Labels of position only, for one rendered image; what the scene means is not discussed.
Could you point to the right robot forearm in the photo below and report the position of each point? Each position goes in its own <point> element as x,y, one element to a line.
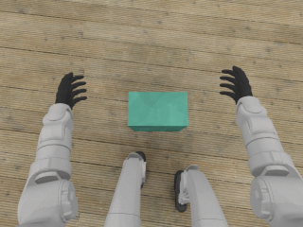
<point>266,154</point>

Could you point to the robot left hand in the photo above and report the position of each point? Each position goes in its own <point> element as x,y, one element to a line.
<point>65,94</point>

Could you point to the left robot shin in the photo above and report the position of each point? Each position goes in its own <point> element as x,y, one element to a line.
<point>133,155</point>

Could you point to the robot right hand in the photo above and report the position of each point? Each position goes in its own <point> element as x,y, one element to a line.
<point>241,87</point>

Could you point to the left robot upper arm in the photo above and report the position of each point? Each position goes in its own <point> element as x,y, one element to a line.
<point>50,204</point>

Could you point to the right robot upper arm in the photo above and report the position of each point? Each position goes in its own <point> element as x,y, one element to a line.
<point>278,200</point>

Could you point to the left robot forearm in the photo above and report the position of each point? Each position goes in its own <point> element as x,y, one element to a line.
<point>52,160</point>

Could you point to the right robot thigh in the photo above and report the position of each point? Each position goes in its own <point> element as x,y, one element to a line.
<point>205,209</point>

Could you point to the carton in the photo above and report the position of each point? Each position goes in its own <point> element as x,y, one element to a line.
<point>157,111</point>

